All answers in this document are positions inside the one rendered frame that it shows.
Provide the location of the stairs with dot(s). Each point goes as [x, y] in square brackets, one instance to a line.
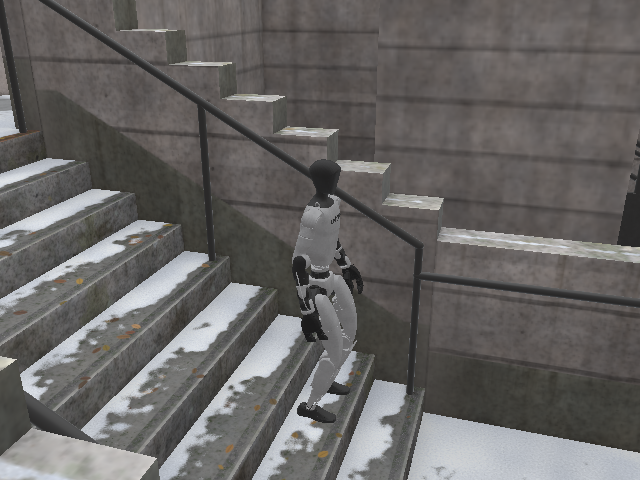
[151, 349]

